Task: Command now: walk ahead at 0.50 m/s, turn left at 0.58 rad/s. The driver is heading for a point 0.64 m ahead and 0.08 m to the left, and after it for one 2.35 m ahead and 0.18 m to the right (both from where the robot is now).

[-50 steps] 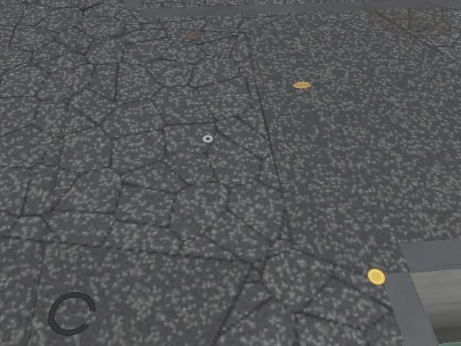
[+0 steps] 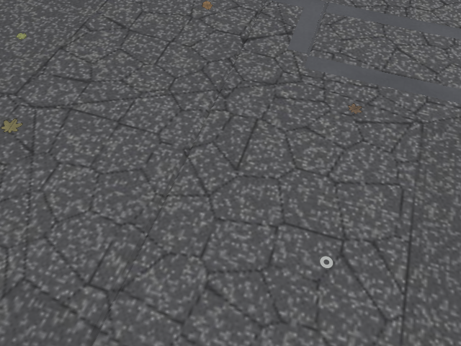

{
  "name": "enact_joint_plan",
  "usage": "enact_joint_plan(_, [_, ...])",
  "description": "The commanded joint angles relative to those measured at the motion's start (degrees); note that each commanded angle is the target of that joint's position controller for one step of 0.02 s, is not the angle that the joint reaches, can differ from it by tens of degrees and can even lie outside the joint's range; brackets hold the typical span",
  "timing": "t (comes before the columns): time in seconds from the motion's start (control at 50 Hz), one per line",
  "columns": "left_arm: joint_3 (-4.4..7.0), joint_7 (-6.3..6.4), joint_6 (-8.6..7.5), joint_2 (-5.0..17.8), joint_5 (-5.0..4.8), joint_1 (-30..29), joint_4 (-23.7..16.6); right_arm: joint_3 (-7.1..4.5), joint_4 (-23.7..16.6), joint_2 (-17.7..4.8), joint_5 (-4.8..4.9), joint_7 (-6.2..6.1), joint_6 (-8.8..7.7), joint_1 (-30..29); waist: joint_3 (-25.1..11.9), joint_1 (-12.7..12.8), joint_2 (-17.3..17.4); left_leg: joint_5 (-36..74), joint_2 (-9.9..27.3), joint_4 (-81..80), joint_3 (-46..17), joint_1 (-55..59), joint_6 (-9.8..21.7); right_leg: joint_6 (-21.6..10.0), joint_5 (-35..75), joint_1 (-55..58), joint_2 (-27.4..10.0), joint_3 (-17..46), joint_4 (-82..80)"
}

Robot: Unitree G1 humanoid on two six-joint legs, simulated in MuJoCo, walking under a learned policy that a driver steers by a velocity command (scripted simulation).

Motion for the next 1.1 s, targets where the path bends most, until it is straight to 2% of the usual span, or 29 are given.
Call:
enact_joint_plan(0.02, [1.86, 0.25, -2.15, 7.72, 1.21, -1.7, -5.6, -1.71, -4.07, -6.6, -0.96, -0.65, -1.27, 2.71, -8.53, -0.33, 2.51, 7.75, 15.03, -18.46, -25.16, 19.79, 11.3, -0.75, 6.53, -18.65, -3.98, 5.1, -1.7])
enact_joint_plan(0.1, [1.46, 0.41, -0.13, 5.09, 2.14, -3.27, -6.65, -2.05, -3.83, -8.32, -0.73, -1.97, -1.54, 3.44, -6.56, 0.56, 2.11, 16.08, 12.3, -20.83, -19.21, 11.71, 11.41, 2.64, 12.98, -16.25, -2.83, 3.27, -11.43])
enact_joint_plan(0.2, [0.29, -0.35, -0.49, 2.69, 1.52, -12.84, -9.63, -2.23, -2.22, -8.81, -0.06, -3.23, -0.71, 7.41, -4.62, -3.24, 4.22, 10.15, 8.91, -19.39, -16.48, 10.56, 7.63, 3.91, 28.25, -14.32, 0.82, 3.23, -30.81])
enact_joint_plan(0.3, [0.79, -1.73, -1.73, 4.39, 0.77, -17.16, -12.1, -2.35, -0.67, -8.51, 0.41, -3.65, 0.23, 10.62, -4.24, -4.54, 5.32, 7.05, 11.03, -13.74, -22.73, 15.69, 6.68, 2.3, 26.82, -11.9, 3.12, 4.46, -39.43])
enact_joint_plan(0.34, [1.35, -1.86, -2.23, 5.36, 0.2, -15.36, -12.35, -2.45, -0.73, -8.4, 0.43, -3.87, 0.68, 10.21, -4.88, -3.06, 7.29, 8.74, 11.73, -10.74, -25.47, 16.57, 5.74, 0.94, 22.12, -7.74, 3.83, 4.24, -40.63])
enact_joint_plan(0.36, [1.91, -1.68, -2.48, 6.05, 0.19, -11.54, -11.53, -2.25, -1.11, -7.76, 0.42, -3.84, 0.83, 9.09, -6.13, -0.85, 7.99, 10.61, 10.68, -8.07, -25.47, 16.11, 4.73, -0.31, 22.02, -2.4, 4.09, 3.2, -42.83])
enact_joint_plan(0.38, [2.84, -1.28, -2.76, 7.78, 0.84, -5.67, -10.59, -1.57, -1.77, -5.88, 0.2, -3.66, 0.71, 8.29, -10.21, 2.17, 7.44, 13.17, 7.66, -1.03, -23.26, 13.75, 2.74, -2.43, 22.65, 7.77, 2.02, 4.06, -43.73])
enact_joint_plan(0.4, [3.71, -0.71, -2.79, 10.92, 1.91, 3.88, -10.04, -0.32, -3.23, -2.71, -0.68, -3.51, 0.48, 7.97, -18.93, 5.94, 1.52, 4.44, 3.98, 15.1, -18.33, 5.84, 0.22, -6.25, 19.95, 23.93, -8.17, 14.0, -42.04])
enact_joint_plan(0.42, [4.62, -0.95, -2.1, 14.71, 2.33, 8.69, -7.62, 0.72, -4.37, 0.43, 0.79, -3.51, -0.01, 16.96, -25.18, 1.81, -17.02, -23.95, -3.24, 33.45, -11.83, -15.04, -3.78, -16.15, 8.74, 41.26, -20.85, 41.52, -46.99])
enact_joint_plan(0.44, [3.62, -1.22, -1.81, 9.61, 0.73, 8.05, -8.26, -0.16, -2.82, -5.74, 1.49, -3.67, -0.03, 16.45, -20.95, 3.28, -12.32, -21.99, 1.96, 40.82, -12.73, -22.18, -4.56, -15.5, -5.41, 38.87, -21.13, 46.1, -49.83])
enact_joint_plan(0.46, [2.7, -0.85, -1.43, 6.08, 0.83, 5.55, -8.74, -1.13, -3.21, -9.02, 0.8, -3.49, 0.29, 9.91, -13.47, 4.97, -7.25, -16.39, 4.07, 42.31, -11.49, -23.55, -5.01, -12.81, -5.16, 31.56, -18.29, 36.09, -50.79])
enact_joint_plan(0.48, [2.04, -0.95, -1.05, 4.76, 1.59, 2.73, -9.02, -1.22, -3.84, -8.59, -0.02, -3.57, 0.55, 6.31, -9.49, 4.17, -3.59, -12.56, 5.51, 40.99, -9.86, -21.28, -5.23, -11.42, 1.67, 24.05, -15.46, 29.34, -51.74])
enact_joint_plan(0.5, [1.68, -1.12, -0.83, 3.83, 1.89, 1.02, -8.53, -1.29, -4.65, -7.67, -0.58, -3.37, 0.48, 4.02, -6.08, 3.03, -3.45, -10.34, 6.79, 38.37, -9.85, -19.7, -5.25, -11.34, 7.75, 17.8, -13.32, 24.38, -52.97])
enact_joint_plan(0.52, [1.28, -1.21, -0.97, 2.99, 2.18, 0.35, -8.18, -1.19, -4.72, -6.33, -0.21, -3.03, 0.55, 4.37, -4.94, 1.49, -4.59, -8.98, 7.9, 36.33, -9.93, -16.65, -5.0, -10.94, 11.51, 13.65, -11.44, 20.37, -54.47])
enact_joint_plan(0.56, [1.15, -1.34, -1.54, 2.55, 1.82, 0.63, -7.06, -0.52, -4.17, -3.67, 0.35, -2.72, 0.73, 5.36, -4.39, 0.36, -5.99, -8.63, 8.35, 31.56, -8.88, -14.56, -5.09, -11.77, 15.72, 10.81, -10.12, 15.66, -56.85])
enact_joint_plan(0.66, [2.23, -0.92, -1.52, 6.81, 0.97, 2.41, -4.69, 1.11, -5.0, -1.33, -0.56, -1.74, -0.24, -1.31, -3.82, 1.32, -3.96, 2.15, 9.88, 15.31, -5.66, -14.33, -5.79, -12.84, 25.64, 11.28, -9.98, 7.51, -59.63])
enact_joint_plan(0.74, [2.39, -0.6, -0.69, 8.6, -0.08, 6.28, -2.41, 1.73, -6.34, -0.9, -0.02, -0.89, -1.41, -9.09, -2.72, 4.2, -3.55, 9.7, 7.94, 3.41, -2.16, -9.0, -5.59, -11.03, 27.32, 12.04, -8.96, 3.29, -59.35])
enact_joint_plan(0.8, [2.34, -0.52, 0.56, 9.08, -0.53, 8.38, -0.64, 1.18, -7.67, -2.29, -0.19, -0.46, -1.96, -11.76, -2.03, 3.76, -4.73, 7.2, 6.03, -2.44, -2.01, -6.42, -4.1, -9.49, 35.99, 16.17, -10.35, 4.53, -54.97])
enact_joint_plan(0.84, [2.24, -0.08, 1.38, 9.41, -0.79, 7.27, -0.41, -0.24, -5.56, -4.76, -1.16, -0.56, -2.52, -4.47, -6.65, -1.21, -5.17, 11.66, 3.32, -8.54, -0.76, 5.82, -2.04, -6.6, 48.04, 16.55, -8.13, 3.47, -45.68])
enact_joint_plan(0.86, [1.65, 0.08, 1.29, 8.06, -0.41, 7.24, -0.66, -1.27, -3.81, -7.21, -2.1, -0.97, -2.73, 1.54, -10.84, -4.25, -4.23, 20.26, 4.68, -9.54, -1.49, 16.92, -0.55, -4.37, 47.33, 12.33, -5.1, 2.05, -37.41])
enact_joint_plan(0.88, [-0.02, 0.17, 0.86, 3.99, 1.78, 6.27, -3.2, -2.23, -2.84, -12.04, -3.76, -1.86, -2.53, 9.97, -20.16, -7.08, 3.68, 42.35, 17.81, -4.68, -13.62, 34.16, 3.28, -0.94, 25.54, 0.42, -0.81, -0.19, -20.71])
enact_joint_plan(0.9, [-1.73, -0.03, 0.71, -0.82, 1.45, 17.23, -1.75, -2.11, -3.11, -13.5, -3.73, -1.92, -1.52, 9.33, -30.1, -3.18, 17.09, 51.33, 31.89, -3.69, -29.35, 47.28, 13.31, 2.09, -14.65, -13.37, 4.65, 2.5, -3.86])
enact_joint_plan(0.92, [0.25, 0.3, 1.17, 6.38, -0.18, 14.83, -0.13, -1.45, -3.29, -9.13, -2.76, -1.74, -0.63, 9.33, -29.46, -5.94, 10.29, 45.82, 28.29, -5.6, -26.72, 41.61, 12.06, 2.53, -14.19, -14.85, 2.79, 7.41, 1.04])
enact_joint_plan(0.94, [0.88, 0.5, 1.6, 7.5, -1.13, 9.69, -1.88, -0.67, -3.02, -7.11, -2.05, -1.72, -0.54, 5.91, -21.19, -5.04, 9.33, 43.63, 25.15, -6.71, -19.31, 36.37, 9.93, 2.48, -12.16, -19.25, 1.2, 5.98, 1.93])
enact_joint_plan(0.96, [0.78, 1.07, 2.32, 6.18, -0.65, 8.05, -1.88, -0.17, -2.43, -5.49, -1.63, -1.75, -0.56, 2.31, -16.94, -3.19, 6.52, 40.12, 22.63, -8.68, -15.41, 30.06, 8.17, 2.95, -8.63, -19.37, -0.73, 4.7, -0.25])
enact_joint_plan(0.98, [1.06, 1.48, 3.45, 5.85, 0.05, 7.79, -1.78, 0.2, -2.27, -4.04, -1.55, -1.66, -0.62, -0.71, -13.44, -1.52, 6.87, 36.67, 21.15, -11.36, -12.13, 22.97, 7.47, 3.52, -5.68, -16.86, -1.85, 4.24, -2.28])
enact_joint_plan(1.0, [1.09, 1.63, 4.91, 5.03, 0.09, 9.02, -1.63, 0.08, -1.84, -4.15, -2.1, -1.63, -0.67, -3.1, -11.73, 0.6, 7.9, 33.63, 20.31, -14.6, -9.22, 15.86, 7.46, 4.12, -2.65, -11.86, -2.07, 3.58, -2.55])
enact_joint_plan(1.04, [1.24, 2.14, 6.78, 3.6, 0.19, 10.07, -2.33, -0.31, -1.61, -4.57, -2.91, -1.9, -1.06, -6.84, -10.13, 2.68, 8.51, 29.08, 20.32, -18.25, -5.49, 9.38, 8.47, 4.93, 1.29, -8.4, -1.52, 2.17, -3.75])
enact_joint_plan(1.1, [1.22, 1.94, 7.68, 2.96, 0.75, 6.2, -4.79, -0.79, -0.29, -5.37, -2.53, -2.96, -1.02, -7.98, -8.79, 2.25, 7.44, 21.51, 20.66, -20.27, -1.47, 8.44, 8.19, 4.18, 7.81, -8.27, -2.76, 2.02, -11.21])
Keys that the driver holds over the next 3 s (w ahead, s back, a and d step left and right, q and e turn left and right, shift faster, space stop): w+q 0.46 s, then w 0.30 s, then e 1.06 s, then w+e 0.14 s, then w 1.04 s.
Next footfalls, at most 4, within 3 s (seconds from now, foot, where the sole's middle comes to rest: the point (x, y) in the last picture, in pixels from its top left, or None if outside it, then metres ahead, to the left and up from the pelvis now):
0.40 right None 0.41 -0.11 -0.76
0.86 left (155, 297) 0.57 0.23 -0.76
1.32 right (239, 274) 0.64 -0.01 -0.76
1.78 left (164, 271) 0.65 0.22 -0.76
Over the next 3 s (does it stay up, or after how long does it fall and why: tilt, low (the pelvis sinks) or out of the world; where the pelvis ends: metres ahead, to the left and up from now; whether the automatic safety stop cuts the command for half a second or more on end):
stays up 1.00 -0.08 0.02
